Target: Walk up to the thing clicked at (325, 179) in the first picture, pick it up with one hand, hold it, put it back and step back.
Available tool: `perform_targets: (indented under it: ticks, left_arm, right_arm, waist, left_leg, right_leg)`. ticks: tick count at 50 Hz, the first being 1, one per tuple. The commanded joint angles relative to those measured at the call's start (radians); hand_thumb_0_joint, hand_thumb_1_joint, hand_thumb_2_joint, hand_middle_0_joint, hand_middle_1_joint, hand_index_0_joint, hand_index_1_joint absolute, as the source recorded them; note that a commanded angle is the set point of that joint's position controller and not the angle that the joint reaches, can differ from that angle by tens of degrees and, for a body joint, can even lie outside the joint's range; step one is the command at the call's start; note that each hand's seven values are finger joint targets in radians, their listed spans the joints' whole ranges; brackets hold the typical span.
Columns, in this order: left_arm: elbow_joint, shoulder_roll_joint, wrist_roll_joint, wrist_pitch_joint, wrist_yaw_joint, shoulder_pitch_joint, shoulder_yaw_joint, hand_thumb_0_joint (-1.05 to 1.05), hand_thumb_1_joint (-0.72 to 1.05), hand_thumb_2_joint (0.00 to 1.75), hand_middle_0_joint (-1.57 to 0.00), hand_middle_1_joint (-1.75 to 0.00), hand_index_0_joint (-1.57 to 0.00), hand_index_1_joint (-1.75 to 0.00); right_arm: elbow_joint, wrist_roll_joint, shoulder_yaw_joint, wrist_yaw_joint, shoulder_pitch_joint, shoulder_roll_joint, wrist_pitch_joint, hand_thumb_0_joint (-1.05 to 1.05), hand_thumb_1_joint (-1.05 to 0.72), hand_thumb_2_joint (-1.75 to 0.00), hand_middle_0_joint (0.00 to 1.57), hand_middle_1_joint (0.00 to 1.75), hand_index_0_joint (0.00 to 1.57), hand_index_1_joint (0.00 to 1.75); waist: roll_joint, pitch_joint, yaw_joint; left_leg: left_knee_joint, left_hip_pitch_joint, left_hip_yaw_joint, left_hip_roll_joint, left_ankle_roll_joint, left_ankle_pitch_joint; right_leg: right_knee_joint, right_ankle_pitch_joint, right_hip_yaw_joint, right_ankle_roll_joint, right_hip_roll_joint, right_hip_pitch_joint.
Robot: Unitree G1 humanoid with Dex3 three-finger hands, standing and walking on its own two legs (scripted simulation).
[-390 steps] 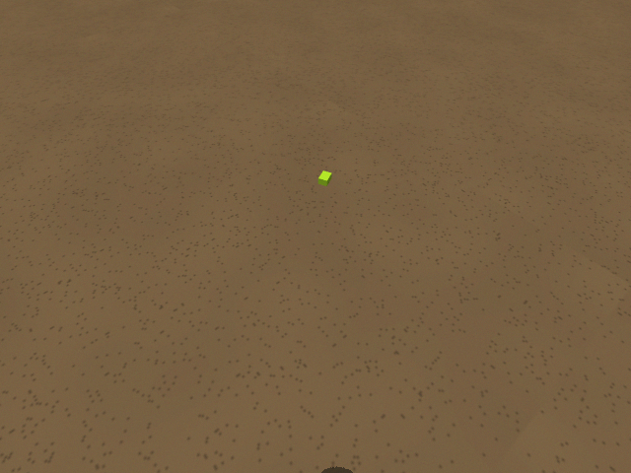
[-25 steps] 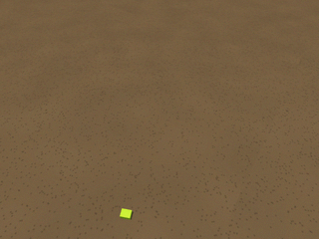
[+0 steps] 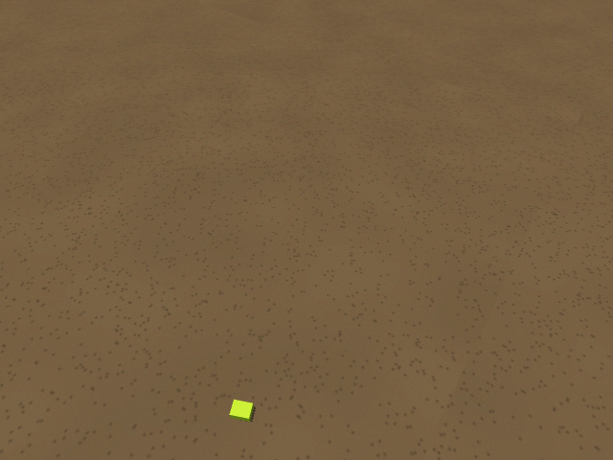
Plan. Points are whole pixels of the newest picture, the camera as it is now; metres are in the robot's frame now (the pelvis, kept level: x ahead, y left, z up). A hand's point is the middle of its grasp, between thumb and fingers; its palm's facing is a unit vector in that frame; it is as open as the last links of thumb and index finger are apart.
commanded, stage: stand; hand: left
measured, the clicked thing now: (241, 410) +0.39 +0.20 -0.77
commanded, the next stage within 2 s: walk up in 1.56 s
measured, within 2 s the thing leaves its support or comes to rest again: neither
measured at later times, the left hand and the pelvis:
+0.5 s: hand out of the picture +0.07 +0.25 -0.16, palm faces -0.01 -0.94 -0.33, open 7.4 cm; pelvis +0.00 +0.00 +0.00, yaw +0 degrees
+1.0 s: hand out of the picture +0.06 +0.25 -0.16, palm faces -0.01 -0.94 -0.34, open 7.4 cm; pelvis +0.00 +0.00 +0.00, yaw +1 degrees
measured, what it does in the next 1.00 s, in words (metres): stands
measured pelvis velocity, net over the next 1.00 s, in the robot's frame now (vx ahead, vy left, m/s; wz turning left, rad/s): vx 0.00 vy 0.00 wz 0.01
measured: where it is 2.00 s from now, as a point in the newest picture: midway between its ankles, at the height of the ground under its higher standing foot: outside the picture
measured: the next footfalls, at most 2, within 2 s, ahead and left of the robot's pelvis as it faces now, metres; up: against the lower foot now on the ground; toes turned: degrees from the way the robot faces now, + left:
none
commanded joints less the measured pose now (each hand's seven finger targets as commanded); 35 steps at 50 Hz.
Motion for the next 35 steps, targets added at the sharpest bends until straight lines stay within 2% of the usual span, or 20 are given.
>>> perform_targets:
  ticks: [1,6,8,13,15,19,22,27,29,32,35]
  left_arm:
    - [-0.062,0.194,-0.003,-0.018,0.012,-0.035,0.031,0.00,0.90,0.90,-0.20,-0.30,-0.20,-0.30]
    - [-0.066,0.207,-0.005,-0.017,0.009,-0.044,0.036,0.00,0.90,0.90,-0.20,-0.30,-0.20,-0.30]
    - [-0.066,0.208,-0.004,-0.017,0.010,-0.037,0.035,0.00,0.90,0.90,-0.20,-0.30,-0.20,-0.30]
    - [-0.071,0.204,-0.003,-0.014,0.011,-0.040,0.034,0.00,0.90,0.90,-0.20,-0.30,-0.20,-0.30]
    - [-0.072,0.202,-0.002,-0.017,0.012,-0.036,0.032,0.00,0.90,0.90,-0.20,-0.30,-0.20,-0.30]
    - [-0.075,0.210,-0.005,-0.020,0.012,-0.040,0.033,0.00,0.90,0.90,-0.20,-0.30,-0.20,-0.30]
    - [-0.076,0.209,-0.005,-0.018,0.011,-0.039,0.035,0.00,0.90,0.90,-0.20,-0.30,-0.20,-0.30]
    - [-0.077,0.212,-0.003,-0.017,0.013,-0.038,0.034,0.00,0.90,0.90,-0.20,-0.30,-0.20,-0.30]
    - [-0.075,0.213,-0.003,-0.015,0.012,-0.036,0.036,0.00,0.90,0.90,-0.20,-0.30,-0.20,-0.30]
    - [-0.077,0.213,-0.004,-0.015,0.011,-0.030,0.037,0.00,0.90,0.90,-0.20,-0.30,-0.20,-0.30]
    - [-0.079,0.206,-0.003,-0.015,0.012,-0.025,0.033,0.00,0.90,0.90,-0.20,-0.30,-0.20,-0.30]
  right_arm:
    - [-0.059,0.002,-0.040,-0.015,-0.048,-0.214,-0.016,0.00,-0.90,-0.90,0.20,0.30,0.20,0.30]
    - [-0.056,0.002,-0.037,-0.015,-0.032,-0.213,-0.017,0.00,-0.90,-0.90,0.20,0.30,0.20,0.30]
    - [-0.062,0.001,-0.035,-0.015,-0.038,-0.207,-0.019,0.00,-0.90,-0.90,0.20,0.30,0.20,0.30]
    - [-0.062,0.001,-0.038,-0.016,-0.036,-0.221,-0.018,0.00,-0.90,-0.90,0.20,0.30,0.20,0.30]
    - [-0.068,0.001,-0.038,-0.016,-0.038,-0.215,-0.019,0.00,-0.90,-0.90,0.20,0.30,0.20,0.30]
    - [-0.067,0.003,-0.035,-0.014,-0.027,-0.209,-0.019,0.00,-0.90,-0.90,0.20,0.30,0.20,0.30]
    - [-0.065,0.002,-0.036,-0.015,-0.018,-0.213,-0.018,0.00,-0.90,-0.90,0.20,0.30,0.20,0.30]
    - [-0.070,0.001,-0.035,-0.016,-0.022,-0.211,-0.017,0.00,-0.90,-0.90,0.20,0.30,0.20,0.30]
    - [-0.069,0.001,-0.035,-0.016,-0.019,-0.213,-0.015,0.00,-0.90,-0.90,0.20,0.30,0.20,0.30]
    - [-0.071,0.001,-0.035,-0.017,-0.011,-0.216,-0.017,0.00,-0.90,-0.90,0.20,0.30,0.20,0.30]
    - [-0.076,0.001,-0.034,-0.017,-0.028,-0.215,-0.019,0.00,-0.90,-0.90,0.20,0.30,0.20,0.30]
  waist:
    - [0.021,-0.048,-0.003]
    - [0.024,-0.049,-0.005]
    - [0.010,-0.061,0.000]
    - [0.016,-0.055,0.000]
    - [-0.003,-0.074,-0.001]
    - [0.000,-0.064,-0.005]
    - [0.017,-0.065,-0.006]
    - [0.001,-0.059,-0.007]
    - [0.009,-0.054,-0.005]
    - [0.019,-0.073,-0.005]
    - [0.018,-0.062,0.003]
  left_leg:
    - [-0.032,0.003,-0.143,0.191,-0.028,0.229]
    - [-0.040,-0.003,-0.145,0.187,-0.031,0.204]
    - [-0.033,0.013,-0.149,0.196,-0.028,0.253]
    - [-0.033,0.006,-0.153,0.193,-0.030,0.225]
    - [-0.025,0.029,-0.152,0.199,-0.023,0.280]
    - [-0.023,0.024,-0.147,0.192,-0.027,0.292]
    - [-0.031,0.015,-0.148,0.191,-0.030,0.259]
    - [-0.027,0.015,-0.151,0.192,-0.025,0.264]
    - [-0.033,0.007,-0.150,0.189,-0.027,0.225]
    - [-0.029,0.017,-0.151,0.192,-0.033,0.278]
    - [-0.021,0.022,-0.155,0.196,-0.025,0.294]
  right_leg:
    - [-0.039,0.169,0.121,-0.008,-0.156,-0.008]
    - [-0.035,0.141,0.123,-0.014,-0.157,-0.003]
    - [-0.024,0.165,0.121,-0.015,-0.159,0.000]
    - [-0.030,0.148,0.118,-0.012,-0.156,-0.003]
    - [-0.024,0.187,0.115,-0.014,-0.159,0.003]
    - [-0.025,0.214,0.119,-0.013,-0.162,0.008]
    - [-0.026,0.178,0.116,-0.015,-0.158,0.018]
    - [-0.026,0.183,0.115,-0.014,-0.160,0.008]
    - [-0.030,0.156,0.114,-0.013,-0.158,0.011]
    - [-0.017,0.176,0.110,-0.016,-0.155,0.025]
    - [-0.018,0.191,0.112,-0.015,-0.161,0.011]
